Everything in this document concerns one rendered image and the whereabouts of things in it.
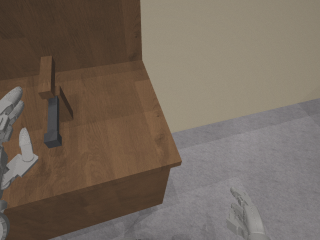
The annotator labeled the left robot hand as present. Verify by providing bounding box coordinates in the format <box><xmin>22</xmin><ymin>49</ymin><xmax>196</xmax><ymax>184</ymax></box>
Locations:
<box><xmin>0</xmin><ymin>86</ymin><xmax>39</xmax><ymax>199</ymax></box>

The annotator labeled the counter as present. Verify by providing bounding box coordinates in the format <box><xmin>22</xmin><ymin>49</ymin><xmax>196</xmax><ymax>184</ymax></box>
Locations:
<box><xmin>0</xmin><ymin>0</ymin><xmax>182</xmax><ymax>240</ymax></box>

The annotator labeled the left robot forearm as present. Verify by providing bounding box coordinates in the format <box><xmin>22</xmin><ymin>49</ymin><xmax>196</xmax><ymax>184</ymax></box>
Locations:
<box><xmin>0</xmin><ymin>200</ymin><xmax>10</xmax><ymax>240</ymax></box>

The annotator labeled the tap lever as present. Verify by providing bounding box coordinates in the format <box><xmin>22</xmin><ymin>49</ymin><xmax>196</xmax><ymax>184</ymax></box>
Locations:
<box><xmin>43</xmin><ymin>96</ymin><xmax>62</xmax><ymax>149</ymax></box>

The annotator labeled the right robot hand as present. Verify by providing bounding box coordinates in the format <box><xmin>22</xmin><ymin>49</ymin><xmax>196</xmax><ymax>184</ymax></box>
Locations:
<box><xmin>226</xmin><ymin>186</ymin><xmax>266</xmax><ymax>240</ymax></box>

